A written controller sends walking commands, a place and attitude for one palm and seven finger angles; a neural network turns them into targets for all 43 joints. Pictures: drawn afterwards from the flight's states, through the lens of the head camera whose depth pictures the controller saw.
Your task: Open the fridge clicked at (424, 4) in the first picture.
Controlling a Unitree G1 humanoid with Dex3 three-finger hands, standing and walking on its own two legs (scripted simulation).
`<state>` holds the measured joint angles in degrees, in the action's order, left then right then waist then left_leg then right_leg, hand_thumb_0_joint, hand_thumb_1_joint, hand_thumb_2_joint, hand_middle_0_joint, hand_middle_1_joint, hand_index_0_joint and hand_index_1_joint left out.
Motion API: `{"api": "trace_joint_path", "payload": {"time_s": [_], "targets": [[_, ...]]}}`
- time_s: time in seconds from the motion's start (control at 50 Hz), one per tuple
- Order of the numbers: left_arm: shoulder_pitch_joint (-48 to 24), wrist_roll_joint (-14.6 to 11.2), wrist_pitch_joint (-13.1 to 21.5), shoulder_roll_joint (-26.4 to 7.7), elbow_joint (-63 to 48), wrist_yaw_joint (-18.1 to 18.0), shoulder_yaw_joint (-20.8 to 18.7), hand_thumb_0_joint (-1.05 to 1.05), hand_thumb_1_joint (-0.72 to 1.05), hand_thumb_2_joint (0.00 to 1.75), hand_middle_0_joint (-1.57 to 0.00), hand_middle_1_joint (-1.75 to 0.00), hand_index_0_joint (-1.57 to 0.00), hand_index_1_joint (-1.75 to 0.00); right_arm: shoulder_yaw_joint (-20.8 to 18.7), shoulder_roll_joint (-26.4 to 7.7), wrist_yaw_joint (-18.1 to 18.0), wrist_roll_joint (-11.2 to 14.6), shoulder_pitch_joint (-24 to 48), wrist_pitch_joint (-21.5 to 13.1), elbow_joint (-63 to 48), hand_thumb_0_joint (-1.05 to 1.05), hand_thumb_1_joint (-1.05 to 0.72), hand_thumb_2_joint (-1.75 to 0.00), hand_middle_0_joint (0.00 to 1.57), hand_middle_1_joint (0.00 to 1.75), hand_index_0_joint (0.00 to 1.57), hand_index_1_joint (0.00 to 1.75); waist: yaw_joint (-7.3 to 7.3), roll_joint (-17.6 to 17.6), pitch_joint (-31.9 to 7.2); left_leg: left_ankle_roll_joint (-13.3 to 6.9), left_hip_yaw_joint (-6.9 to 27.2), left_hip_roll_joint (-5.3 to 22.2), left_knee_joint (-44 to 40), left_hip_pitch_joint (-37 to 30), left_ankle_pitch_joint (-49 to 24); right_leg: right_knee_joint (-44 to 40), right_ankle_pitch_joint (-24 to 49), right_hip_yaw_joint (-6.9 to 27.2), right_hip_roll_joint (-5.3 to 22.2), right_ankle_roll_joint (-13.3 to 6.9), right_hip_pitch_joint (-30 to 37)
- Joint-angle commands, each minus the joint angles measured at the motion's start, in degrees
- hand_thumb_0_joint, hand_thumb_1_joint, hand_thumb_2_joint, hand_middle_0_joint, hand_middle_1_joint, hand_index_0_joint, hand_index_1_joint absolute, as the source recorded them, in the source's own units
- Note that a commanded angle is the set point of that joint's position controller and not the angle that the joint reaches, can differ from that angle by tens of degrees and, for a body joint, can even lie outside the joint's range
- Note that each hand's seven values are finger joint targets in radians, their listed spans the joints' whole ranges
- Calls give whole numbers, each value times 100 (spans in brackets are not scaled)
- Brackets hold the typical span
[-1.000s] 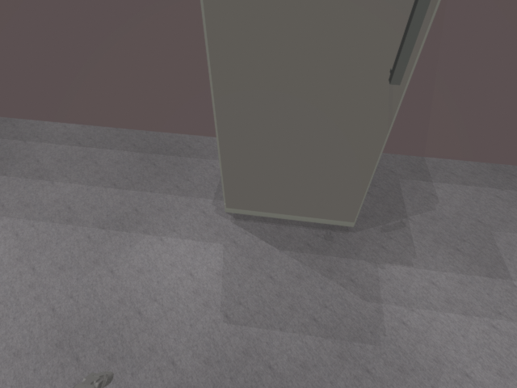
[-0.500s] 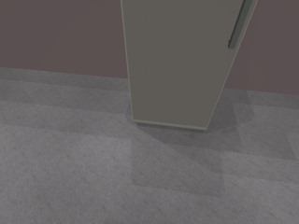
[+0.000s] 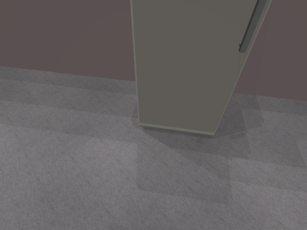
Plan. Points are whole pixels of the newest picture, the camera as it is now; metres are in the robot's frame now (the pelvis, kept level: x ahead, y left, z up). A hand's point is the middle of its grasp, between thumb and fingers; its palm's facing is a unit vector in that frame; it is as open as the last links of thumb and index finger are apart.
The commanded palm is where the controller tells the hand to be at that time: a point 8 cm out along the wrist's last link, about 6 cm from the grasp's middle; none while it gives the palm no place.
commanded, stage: look at it before walking up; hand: right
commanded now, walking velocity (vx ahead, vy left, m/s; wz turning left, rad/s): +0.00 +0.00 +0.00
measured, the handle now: (256, 8) +0.93 -0.38 +0.22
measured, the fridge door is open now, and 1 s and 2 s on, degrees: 0 0 0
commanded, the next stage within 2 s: turn to face it in 0.44 s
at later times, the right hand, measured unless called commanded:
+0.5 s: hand out of the picture +0.08 -0.25 -0.16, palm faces -0.03 +0.94 -0.33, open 7.4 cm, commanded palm none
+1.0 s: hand out of the picture +0.03 -0.25 -0.18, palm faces +0.12 +0.96 -0.24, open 7.4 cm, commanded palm none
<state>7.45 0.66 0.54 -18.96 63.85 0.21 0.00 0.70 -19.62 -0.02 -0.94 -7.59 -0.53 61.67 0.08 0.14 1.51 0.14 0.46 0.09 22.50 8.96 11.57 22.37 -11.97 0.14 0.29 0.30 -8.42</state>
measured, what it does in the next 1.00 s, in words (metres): stands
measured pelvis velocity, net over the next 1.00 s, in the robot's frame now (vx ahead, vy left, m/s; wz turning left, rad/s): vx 0.03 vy -0.04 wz -0.10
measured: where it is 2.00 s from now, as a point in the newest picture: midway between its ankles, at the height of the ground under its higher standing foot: (186, 209)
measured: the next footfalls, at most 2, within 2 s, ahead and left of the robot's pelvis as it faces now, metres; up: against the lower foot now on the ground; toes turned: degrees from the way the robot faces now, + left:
right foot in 1.08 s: +0.10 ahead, -0.19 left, +0.00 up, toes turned -14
left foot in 1.72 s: +0.41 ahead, -0.07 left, +0.00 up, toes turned +3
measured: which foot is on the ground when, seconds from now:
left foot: down 0.00-1.00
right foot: down 0.00-0.84, up 0.86-1.00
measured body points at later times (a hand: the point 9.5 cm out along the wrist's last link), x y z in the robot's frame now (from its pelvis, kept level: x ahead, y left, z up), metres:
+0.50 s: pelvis +0.01 +0.00 +0.00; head +0.01 -0.01 +0.45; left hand +0.09 +0.29 -0.13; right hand +0.08 -0.30 -0.13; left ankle +0.01 +0.12 -0.74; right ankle +0.00 -0.12 -0.74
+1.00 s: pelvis +0.03 -0.04 +0.00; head +0.02 -0.05 +0.44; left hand +0.10 +0.23 -0.14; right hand +0.02 -0.30 -0.16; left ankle +0.01 +0.12 -0.74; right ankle +0.02 -0.15 -0.71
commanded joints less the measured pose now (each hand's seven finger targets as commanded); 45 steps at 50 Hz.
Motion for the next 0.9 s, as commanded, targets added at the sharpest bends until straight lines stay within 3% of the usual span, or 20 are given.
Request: {"api": "trace_joint_path", "payload": {"time_s": [0.0, 0.22, 0.58, 0.7, 0.74, 0.78, 0.82, 0.84, 0.88], "targets": [[-302, -13, 137, -1206, -397, -82, -218, 0, 90, 90, -20, -30, -20, -30, -270, -1177, -65, 30, 229, -114, -379, 0, -90, -90, 20, 30, 20, 30, -14, -7, -222, -184, 611, 668, -440, 15, -414, -436, 529, 570, 606, -174, -37], [-330, -22, 150, -1202, -391, -91, -221, 0, 90, 90, -20, -30, -20, -30, -263, -1173, -64, 32, 196, -123, -352, 0, -90, -90, 20, 30, 20, 30, -14, -92, -377, -180, 588, 686, -419, -106, -752, -433, 756, 543, 634, -177, 115], [-408, -33, 130, -1246, -424, -90, -217, 0, 90, 90, -20, -30, -20, -30, -278, -1198, -67, 23, 193, -106, -335, 0, -90, -90, 20, 30, 20, 30, -32, -52, -263, -132, 465, 687, -400, -183, -870, -465, 975, 603, 635, -187, 95], [-262, -21, 49, -893, -467, -77, -169, 0, 90, 90, -20, -30, -20, -30, -250, -887, -114, 33, 10, -19, -368, 0, -90, -90, 20, 30, 20, 30, -47, -46, -396, -55, 285, 767, -87, -225, -1137, -168, 1415, 620, 612, -160, -11], [-165, -12, 14, -790, -445, -69, -133, 0, 90, 90, -20, -30, -20, -30, -231, -794, -116, 33, -72, -3, -348, 0, -90, -90, 20, 30, 20, 30, -57, -25, -483, -47, 316, 811, -126, -302, -867, -81, 1098, 593, 563, -137, -86], [27, 28, -64, -508, -463, -35, -85, 0, 90, 90, -20, -30, -20, -30, -248, -701, -111, 0, -426, 58, -282, 0, -90, -90, 20, 30, 20, 30, -146, 238, -414, -154, 655, 1029, -405, -449, 437, 334, -57, 412, 306, -87, -581], [18, 60, -139, -375, -587, -17, -101, 0, 90, 90, -20, -30, -20, -30, -394, -1010, -95, -43, -773, 91, -302, 0, -90, -90, 20, 30, 20, 30, -342, 1159, 34, -646, 1697, 1851, -1224, -562, 2039, 1384, -1359, 3, -40, 5, -1664], [-93, 69, -163, -476, -698, -5, -174, 0, 90, 90, -20, -30, -20, -30, -457, -1052, -105, -64, -925, 79, -343, 0, -90, -90, 20, 30, 20, 30, -471, 1217, 309, -928, 2092, 2228, -1477, -392, 2321, 2196, -1705, 93, 71, -16, -2051], [-31, 65, -119, -511, -817, 56, -250, 0, 90, 90, -20, -30, -20, -30, -508, -1005, -130, -78, -938, -25, -409, 0, -90, -90, 20, 30, 20, 30, -339, 776, 498, -1102, 2061, 2450, -1466, -341, 2097, 2965, -1549, 199, 335, -47, -2419]]}}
